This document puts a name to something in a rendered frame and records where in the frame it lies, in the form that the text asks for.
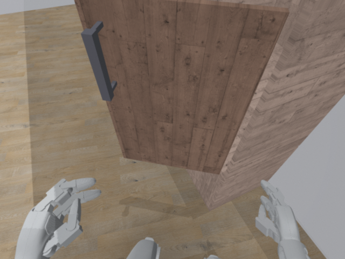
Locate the robot left hand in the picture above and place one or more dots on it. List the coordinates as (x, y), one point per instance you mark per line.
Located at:
(42, 222)

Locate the robot right forearm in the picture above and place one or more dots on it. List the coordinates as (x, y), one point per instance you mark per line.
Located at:
(292, 249)

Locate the handle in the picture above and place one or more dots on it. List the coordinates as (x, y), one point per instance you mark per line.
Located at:
(93, 47)

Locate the robot right hand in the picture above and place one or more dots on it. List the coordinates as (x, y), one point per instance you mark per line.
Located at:
(284, 226)

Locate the left robot thigh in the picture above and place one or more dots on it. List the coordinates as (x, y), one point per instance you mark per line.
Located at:
(145, 249)

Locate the cupboard door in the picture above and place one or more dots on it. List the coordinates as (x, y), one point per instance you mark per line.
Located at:
(186, 73)

